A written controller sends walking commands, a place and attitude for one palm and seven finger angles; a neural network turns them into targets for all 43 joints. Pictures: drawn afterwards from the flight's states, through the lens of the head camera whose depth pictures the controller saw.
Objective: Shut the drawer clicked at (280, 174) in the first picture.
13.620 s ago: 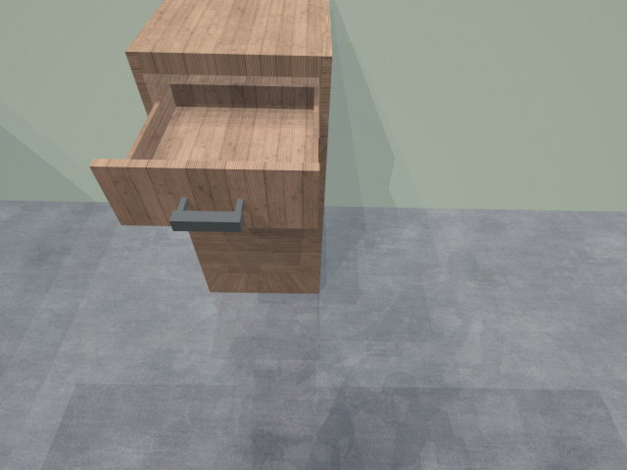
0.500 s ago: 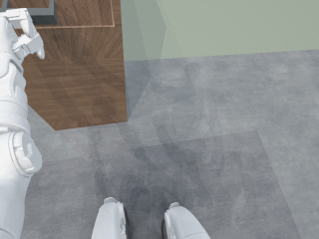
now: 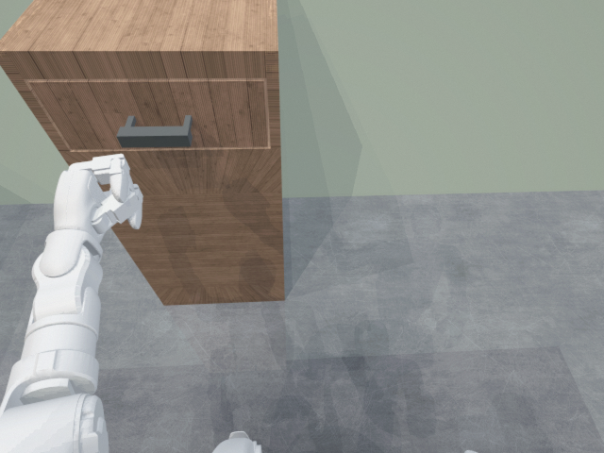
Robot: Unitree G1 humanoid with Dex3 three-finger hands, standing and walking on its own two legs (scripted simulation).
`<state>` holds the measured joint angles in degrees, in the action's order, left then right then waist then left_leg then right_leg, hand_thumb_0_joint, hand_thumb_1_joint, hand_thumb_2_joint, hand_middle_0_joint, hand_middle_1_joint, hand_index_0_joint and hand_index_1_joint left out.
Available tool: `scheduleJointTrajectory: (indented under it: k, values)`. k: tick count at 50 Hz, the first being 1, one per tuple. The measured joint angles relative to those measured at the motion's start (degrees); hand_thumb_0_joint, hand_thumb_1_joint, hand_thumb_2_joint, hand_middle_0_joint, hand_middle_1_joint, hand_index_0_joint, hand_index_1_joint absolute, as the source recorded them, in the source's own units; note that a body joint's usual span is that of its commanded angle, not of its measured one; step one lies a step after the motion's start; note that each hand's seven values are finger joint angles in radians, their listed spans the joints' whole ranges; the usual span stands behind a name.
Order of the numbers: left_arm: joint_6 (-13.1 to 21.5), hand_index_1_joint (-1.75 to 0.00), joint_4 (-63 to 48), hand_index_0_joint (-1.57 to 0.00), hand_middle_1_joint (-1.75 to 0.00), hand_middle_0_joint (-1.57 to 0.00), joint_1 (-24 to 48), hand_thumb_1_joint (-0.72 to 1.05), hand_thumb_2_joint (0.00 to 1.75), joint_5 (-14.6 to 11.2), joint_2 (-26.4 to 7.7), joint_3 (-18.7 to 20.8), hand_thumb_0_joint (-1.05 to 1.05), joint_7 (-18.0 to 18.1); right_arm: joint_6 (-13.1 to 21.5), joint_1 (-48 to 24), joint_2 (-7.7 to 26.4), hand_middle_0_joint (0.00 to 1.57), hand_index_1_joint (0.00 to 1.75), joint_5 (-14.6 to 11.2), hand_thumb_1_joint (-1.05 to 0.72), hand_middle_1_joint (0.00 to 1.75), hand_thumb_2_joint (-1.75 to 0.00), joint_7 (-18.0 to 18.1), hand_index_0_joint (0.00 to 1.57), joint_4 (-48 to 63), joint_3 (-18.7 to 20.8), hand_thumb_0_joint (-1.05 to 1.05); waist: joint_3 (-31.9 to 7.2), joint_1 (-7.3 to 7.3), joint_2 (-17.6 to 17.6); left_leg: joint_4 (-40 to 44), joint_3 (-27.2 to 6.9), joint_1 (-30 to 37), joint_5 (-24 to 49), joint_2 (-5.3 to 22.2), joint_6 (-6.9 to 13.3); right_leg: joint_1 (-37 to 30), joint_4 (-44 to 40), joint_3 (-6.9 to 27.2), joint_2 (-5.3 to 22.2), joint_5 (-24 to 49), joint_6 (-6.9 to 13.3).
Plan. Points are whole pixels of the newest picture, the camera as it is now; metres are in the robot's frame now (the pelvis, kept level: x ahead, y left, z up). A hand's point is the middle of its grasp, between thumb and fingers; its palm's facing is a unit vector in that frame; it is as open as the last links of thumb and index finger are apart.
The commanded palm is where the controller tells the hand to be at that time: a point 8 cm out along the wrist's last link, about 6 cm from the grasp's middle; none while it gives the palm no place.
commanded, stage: draw the hand back to the body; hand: left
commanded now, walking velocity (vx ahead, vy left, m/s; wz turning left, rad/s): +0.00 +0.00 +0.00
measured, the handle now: (157, 128) +0.61 +0.24 +0.06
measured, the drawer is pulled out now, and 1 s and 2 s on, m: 0.00 0.00 0.00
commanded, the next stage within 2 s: step back with the hand held close in 1.02 s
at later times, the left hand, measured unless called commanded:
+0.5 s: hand (57, 283) +0.27 +0.23 +0.16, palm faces +0.35 -0.90 -0.28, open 3.3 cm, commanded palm +0.21 +0.27 +0.18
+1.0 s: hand out of the picture +0.17 +0.23 +0.21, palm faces +0.43 -0.81 -0.40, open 3.2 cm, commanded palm +0.12 +0.27 +0.22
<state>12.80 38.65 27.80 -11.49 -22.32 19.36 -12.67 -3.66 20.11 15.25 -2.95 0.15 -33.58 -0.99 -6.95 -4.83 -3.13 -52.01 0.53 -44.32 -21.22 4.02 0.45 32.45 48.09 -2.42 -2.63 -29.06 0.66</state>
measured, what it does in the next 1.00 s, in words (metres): rises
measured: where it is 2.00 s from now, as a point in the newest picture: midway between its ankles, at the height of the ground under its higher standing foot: outside the picture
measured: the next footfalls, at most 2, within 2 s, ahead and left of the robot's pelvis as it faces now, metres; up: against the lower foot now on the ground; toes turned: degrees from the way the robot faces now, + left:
none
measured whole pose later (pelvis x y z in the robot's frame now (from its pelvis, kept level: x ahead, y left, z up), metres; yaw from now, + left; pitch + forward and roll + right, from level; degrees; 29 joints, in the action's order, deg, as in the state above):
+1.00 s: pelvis +0.00 -0.01 +0.05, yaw +1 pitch -5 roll +0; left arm 7.3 -24.4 -30.6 -4.7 -18.3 16.5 4.7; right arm 3.0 10.8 14.0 -0.4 4.4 -34.7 -1.3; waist 1.1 4.4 -5.3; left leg -23.4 1.8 -8.8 -9.6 1.4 -0.2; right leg -2.3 19.8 -1.8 -0.8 -17.1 1.0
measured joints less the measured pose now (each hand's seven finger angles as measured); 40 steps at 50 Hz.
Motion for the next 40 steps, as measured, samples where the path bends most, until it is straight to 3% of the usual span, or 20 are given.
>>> scheduleJointTrajectory:
  k: [8,11,14,21,30,40]
  values:
    - [-3.25,-1.60,-8.10,-1.40,-1.60,-1.40,-8.47,0.90,0.90,-3.59,1.76,-2.15,0.02,-2.42,2.05,-4.91,0.74,0.20,0.30,-1.05,-0.91,0.30,-0.90,1.43,0.20,2.06,-0.58,0.01,0.55,2.66,-0.37,4.10,-0.23,7.08,1.92,-0.87,-0.35,-6.75,-3.03,-0.43,0.69,1.15,0.36]
    - [-4.81,-1.60,-14.58,-1.40,-1.60,-1.40,-13.27,0.90,0.90,0.97,1.89,-4.51,0.02,3.94,2.19,-7.06,0.44,0.20,0.30,-0.85,-0.91,0.30,-0.90,2.50,0.20,1.98,-0.80,0.01,1.68,3.86,-0.20,7.36,0.37,11.02,3.35,-1.10,-0.68,-10.03,-5.44,0.10,0.96,2.31,0.46]
    - [-6.62,-1.60,-20.68,-1.40,-1.60,-1.40,-18.35,0.90,0.90,3.92,2.77,-6.81,0.02,10.40,2.10,-8.74,0.15,0.20,0.30,-0.68,-0.91,0.30,-0.90,3.50,0.20,1.72,-1.03,0.01,2.77,4.89,-0.35,11.84,0.90,15.45,5.37,-1.48,-0.58,-13.98,-9.32,0.51,1.29,4.24,0.42]
    - [-8.90,-1.60,-30.20,-1.40,-1.60,-1.40,-26.84,0.90,0.90,6.33,4.31,-8.50,0.02,16.85,2.48,-10.97,-0.50,0.20,0.30,-0.03,-0.91,0.30,-0.90,4.76,0.20,0.59,-1.92,0.01,5.48,6.38,-0.40,20.35,1.10,24.29,9.20,-2.08,-0.61,-22.52,-17.49,0.55,1.65,7.98,0.50]
    - [-8.23,-1.60,-44.62,-1.40,-1.60,-1.40,-39.41,0.90,0.90,6.53,4.49,-7.05,0.02,17.83,3.77,-10.79,-1.15,0.20,0.30,1.31,-0.91,0.30,-0.90,4.33,0.20,-0.45,-2.02,0.01,7.37,7.19,-0.95,26.89,1.74,32.03,11.48,-2.21,-0.77,-30.29,-24.78,1.13,1.69,10.97,0.52]
    - [-6.67,-1.60,-58.77,-1.40,-1.60,-1.40,-53.50,0.89,0.90,6.63,4.03,-4.36,0.02,17.34,5.35,-9.56,-1.26,0.20,0.30,2.35,-0.91,0.30,-0.90,3.80,0.20,-0.95,-0.94,0.01,7.88,7.91,-1.67,28.93,1.93,35.14,11.83,-2.28,-0.77,-33.94,-28.13,1.30,1.71,12.07,0.45]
